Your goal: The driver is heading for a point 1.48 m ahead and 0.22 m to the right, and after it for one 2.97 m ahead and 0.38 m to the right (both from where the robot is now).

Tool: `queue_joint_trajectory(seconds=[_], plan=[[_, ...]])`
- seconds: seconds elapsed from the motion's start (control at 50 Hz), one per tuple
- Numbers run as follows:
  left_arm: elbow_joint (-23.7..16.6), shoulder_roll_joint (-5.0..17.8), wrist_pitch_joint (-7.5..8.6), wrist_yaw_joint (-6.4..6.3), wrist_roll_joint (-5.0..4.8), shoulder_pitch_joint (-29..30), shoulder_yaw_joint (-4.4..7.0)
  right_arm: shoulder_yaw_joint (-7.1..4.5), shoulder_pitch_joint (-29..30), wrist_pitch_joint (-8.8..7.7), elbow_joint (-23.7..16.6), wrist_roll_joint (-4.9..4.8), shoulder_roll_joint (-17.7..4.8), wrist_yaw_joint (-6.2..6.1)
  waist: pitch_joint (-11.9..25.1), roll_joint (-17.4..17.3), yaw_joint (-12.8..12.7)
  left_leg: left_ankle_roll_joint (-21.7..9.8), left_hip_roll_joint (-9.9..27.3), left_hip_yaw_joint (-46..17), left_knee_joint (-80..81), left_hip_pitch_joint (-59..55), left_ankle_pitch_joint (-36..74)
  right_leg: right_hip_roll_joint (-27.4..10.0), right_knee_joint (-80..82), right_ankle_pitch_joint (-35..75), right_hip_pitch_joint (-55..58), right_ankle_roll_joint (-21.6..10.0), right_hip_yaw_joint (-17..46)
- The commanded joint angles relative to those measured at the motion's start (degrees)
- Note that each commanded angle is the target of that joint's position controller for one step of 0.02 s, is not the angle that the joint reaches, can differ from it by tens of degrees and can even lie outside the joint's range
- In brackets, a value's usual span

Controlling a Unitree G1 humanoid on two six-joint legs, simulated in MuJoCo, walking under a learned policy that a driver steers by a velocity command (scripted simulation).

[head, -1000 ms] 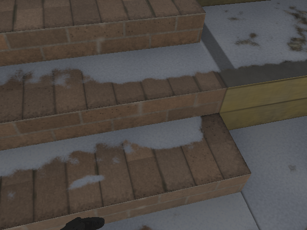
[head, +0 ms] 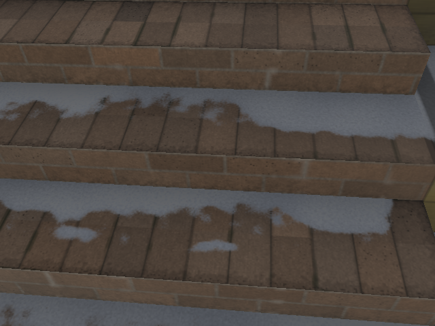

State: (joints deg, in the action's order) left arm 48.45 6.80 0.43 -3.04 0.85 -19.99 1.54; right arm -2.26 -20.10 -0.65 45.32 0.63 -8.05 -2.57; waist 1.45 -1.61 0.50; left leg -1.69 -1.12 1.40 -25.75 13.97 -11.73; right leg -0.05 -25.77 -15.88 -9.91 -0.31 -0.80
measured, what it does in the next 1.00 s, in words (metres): stands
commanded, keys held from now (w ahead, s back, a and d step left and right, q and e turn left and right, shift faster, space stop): no key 0.96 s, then w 0.04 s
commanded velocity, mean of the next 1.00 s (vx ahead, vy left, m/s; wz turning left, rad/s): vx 0.00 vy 0.00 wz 0.01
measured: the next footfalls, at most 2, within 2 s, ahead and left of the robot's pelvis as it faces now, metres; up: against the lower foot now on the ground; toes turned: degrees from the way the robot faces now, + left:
right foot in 1.64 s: +0.40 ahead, -0.06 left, +0.15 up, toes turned -7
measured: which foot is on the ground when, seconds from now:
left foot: down 0.00-1.00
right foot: down 0.00-1.00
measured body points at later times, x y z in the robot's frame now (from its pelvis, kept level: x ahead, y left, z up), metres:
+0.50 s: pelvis +0.01 -0.01 +0.00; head +0.01 -0.01 +0.45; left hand +0.00 +0.20 -0.15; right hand +0.00 -0.22 -0.15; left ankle +0.02 +0.10 -0.74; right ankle -0.02 -0.12 -0.74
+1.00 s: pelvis +0.02 -0.01 +0.00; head +0.02 -0.01 +0.45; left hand -0.01 +0.20 -0.15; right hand -0.02 -0.22 -0.16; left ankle +0.02 +0.10 -0.74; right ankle -0.02 -0.12 -0.74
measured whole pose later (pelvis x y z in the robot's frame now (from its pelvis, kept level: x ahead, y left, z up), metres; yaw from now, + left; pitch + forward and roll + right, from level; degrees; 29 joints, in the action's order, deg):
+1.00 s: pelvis +0.02 -0.01 +0.00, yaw -1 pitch +0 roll +0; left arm 58.7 6.4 0.5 -3.4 0.6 -23.7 -1.0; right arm 0.5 -23.6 -0.8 59.3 0.3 -6.3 -3.2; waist 0.4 -0.2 0.1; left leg -0.6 0.0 1.8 -23.3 11.1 -12.1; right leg 0.8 -22.7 -15.6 -7.0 -1.3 -0.6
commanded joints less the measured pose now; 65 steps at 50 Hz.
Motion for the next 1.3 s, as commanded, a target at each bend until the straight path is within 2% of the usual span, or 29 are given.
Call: queue_joint_trajectory(seconds=[0.02,0.22,0.4,0.56,0.96,1.0,1.04,1.06,1.08,1.1,1.14,1.16,1.18,1.2,1.22,1.24,1.26,1.28,1.3], plan=[[-1.6,5.4,1.07,-0.35,-0.10,-2.3,1.19,-1.19,-2.2,-0.71,-1.2,0.12,-3.9,-0.04,-3.8,3.9,-0.1,-2.0,5.0,-5.2,5.1,-1.2,1.5,-5.5,7.8,3.3,-3.6,-3.4,5.5],[1.7,4.5,0.76,-0.49,-0.12,-4.7,0.64,-0.49,-6.1,-0.29,4.4,0.00,-3.1,-0.54,-5.2,1.5,-0.3,-1.5,5.5,-4.9,6.1,-1.1,1.4,-5.6,8.6,2.6,-3.2,-4.0,5.5],[5.3,4.0,0.69,-0.41,-0.22,-7.0,-0.19,0.41,-7.9,-0.27,7.9,-0.06,-2.8,-0.69,-5.6,1.8,-0.3,-1.7,6.2,-4.7,5.9,-2.1,4.4,-5.5,7.9,7.0,-2.4,-3.9,4.8],[7.2,3.4,0.53,-0.27,-0.17,-7.8,-0.95,1.28,-8.5,-0.65,10.1,-0.33,-2.0,-0.68,-5.2,1.7,-0.4,-1.6,6.7,-4.4,5.7,-2.7,8.1,-5.4,6.8,11.6,-1.0,-3.8,4.3],[9.7,3.3,0.37,-0.45,-0.29,-9.1,-2.04,2.23,-8.8,-0.40,13.5,-0.37,-1.7,-0.71,-6.4,1.5,-0.4,-1.4,7.0,-4.0,6.4,-2.3,6.5,-5.5,7.4,9.7,-1.0,-3.8,4.4],[9.8,3.9,0.21,-0.39,-0.20,-9.4,-1.81,1.96,-9.0,-0.22,13.7,-0.34,-2.3,-0.63,-6.4,1.6,-0.5,-1.8,6.0,-3.9,6.6,-1.5,-2.7,-4.5,8.0,-0.1,-1.7,-4.4,4.5],[9.2,6.1,-0.20,-0.29,-0.23,-9.5,-0.88,1.02,-8.8,0.18,13.1,-0.35,-4.2,-0.45,-8.0,2.5,-0.7,-3.2,4.3,-3.4,3.8,2.1,-15.7,-3.7,7.0,-14.2,-4.2,-6.2,5.7],[8.9,6.9,-0.37,-0.17,-0.24,-9.9,-0.48,0.70,-8.0,0.28,12.4,-0.29,-4.6,-0.25,-9.5,3.3,-1.1,-3.5,3.8,-3.4,2.0,5.7,-20.7,-4.5,7.4,-20.8,-5.2,-7.3,7.8],[8.8,7.2,-0.50,-0.15,-0.53,-10.7,-0.32,0.80,-6.3,0.28,11.3,-0.18,-4.2,-0.04,-11.3,4.2,-1.7,-3.9,3.5,-3.4,-0.3,9.5,-22.4,-5.4,8.0,-24.6,-5.7,-8.5,10.1],[8.7,7.2,-0.38,0.05,-0.41,-11.9,-0.15,1.03,-4.9,0.00,10.3,0.01,-2.9,0.35,-12.0,5.9,-2.5,-3.8,2.2,-2.1,-3.2,12.8,-21.6,-7.1,9.8,-27.6,-4.4,-10.0,13.5],[9.5,8.9,-0.23,0.25,-0.01,-14.6,0.74,1.40,-3.0,-0.81,8.6,0.62,-1.2,1.12,-11.4,10.2,-3.5,-3.2,0.7,2.5,-12.0,16.7,-15.3,-12.9,14.5,-32.3,-1.2,-13.8,22.1],[9.5,9.3,-0.05,0.35,-0.01,-14.2,1.11,1.50,-1.8,-1.33,7.6,0.94,-0.9,1.32,-12.0,10.1,-3.6,-3.2,1.5,3.2,-15.0,16.9,-13.3,-15.1,15.8,-32.1,-2.1,-15.6,25.1],[9.7,9.5,0.29,0.46,-0.15,-13.3,1.50,1.41,-1.7,-1.71,7.0,1.12,-1.4,1.56,-12.2,9.2,-3.1,-3.2,2.5,3.0,-17.0,15.8,-12.3,-16.0,16.6,-30.1,-3.8,-16.6,25.8],[9.8,10.1,0.43,0.41,-0.03,-12.3,1.72,1.34,-2.5,-2.20,6.6,0.86,-1.8,1.80,-12.8,8.6,-2.2,-3.4,3.0,3.1,-16.4,16.2,-12.2,-16.2,15.7,-27.5,-3.8,-17.3,25.6],[9.9,9.7,0.64,0.52,-0.19,-11.1,1.72,1.34,-3.2,-2.58,6.2,0.55,-1.9,1.94,-13.0,7.7,-0.9,-3.7,3.1,3.1,-13.1,13.4,-12.5,-15.5,14.3,-23.1,-5.0,-16.9,23.4],[9.1,8.8,0.90,0.74,-0.33,-8.0,1.40,1.46,-7.0,-2.95,7.0,0.25,-1.5,2.03,-13.4,6.7,1.7,-3.8,2.4,3.3,-6.2,5.8,-10.8,-12.8,11.0,-15.5,-9.1,-15.1,18.3],[7.3,7.7,1.39,1.06,-0.49,-1.8,1.13,0.97,-16.1,-3.07,9.8,0.19,-2.2,1.51,-11.7,2.7,6.9,-4.6,2.3,1.2,1.5,-9.6,-6.8,-8.1,1.2,-4.6,-18.2,-12.4,11.1],[5.8,4.5,2.58,1.87,-1.49,3.3,0.26,-0.98,-25.0,-3.20,11.9,0.65,-8.1,0.58,-6.5,-8.1,12.0,-6.1,10.9,-13.5,10.9,-24.9,-9.0,-1.2,-18.3,6.3,-28.4,-9.0,2.1],[4.7,4.0,3.75,2.71,-1.65,0.2,0.23,-2.57,-28.9,-2.33,12.8,0.04,-13.6,0.05,-2.0,-20.3,10.6,-11.4,22.7,-36.0,21.0,-28.9,-14.9,3.7,-37.2,-5.7,-37.2,-5.0,-5.1]])
Velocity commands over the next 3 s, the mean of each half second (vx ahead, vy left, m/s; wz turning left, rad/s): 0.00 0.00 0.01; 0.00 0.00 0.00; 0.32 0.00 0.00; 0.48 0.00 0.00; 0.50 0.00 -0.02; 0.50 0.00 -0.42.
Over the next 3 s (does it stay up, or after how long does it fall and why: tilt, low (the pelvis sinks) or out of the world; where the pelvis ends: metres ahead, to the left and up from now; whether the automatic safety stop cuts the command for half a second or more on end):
stays up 1.02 -0.05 0.45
